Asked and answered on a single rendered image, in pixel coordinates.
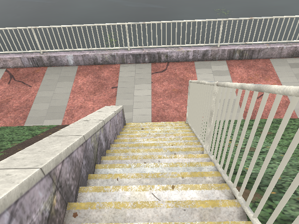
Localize stairs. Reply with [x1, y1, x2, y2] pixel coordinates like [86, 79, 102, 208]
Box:
[64, 121, 252, 224]

